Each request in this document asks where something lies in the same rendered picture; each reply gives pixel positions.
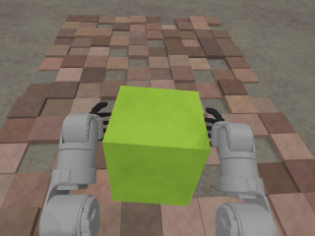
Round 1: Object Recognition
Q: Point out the robot left hand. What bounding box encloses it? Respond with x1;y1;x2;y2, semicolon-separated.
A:
90;101;112;141

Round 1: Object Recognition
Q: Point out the robot right hand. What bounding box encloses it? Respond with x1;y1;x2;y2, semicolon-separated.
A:
204;107;224;147

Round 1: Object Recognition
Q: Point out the right robot forearm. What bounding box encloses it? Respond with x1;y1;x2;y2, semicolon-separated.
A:
211;121;278;236

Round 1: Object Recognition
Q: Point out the robot right upper arm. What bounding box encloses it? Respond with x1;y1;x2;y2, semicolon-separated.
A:
215;202;277;236

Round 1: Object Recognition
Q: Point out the carton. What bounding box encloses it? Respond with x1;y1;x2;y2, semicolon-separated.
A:
102;86;211;207

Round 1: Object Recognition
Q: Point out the robot left upper arm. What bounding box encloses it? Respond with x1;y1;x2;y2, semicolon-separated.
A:
38;194;100;236

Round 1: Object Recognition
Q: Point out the left robot forearm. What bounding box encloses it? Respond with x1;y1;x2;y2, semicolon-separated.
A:
38;113;103;233

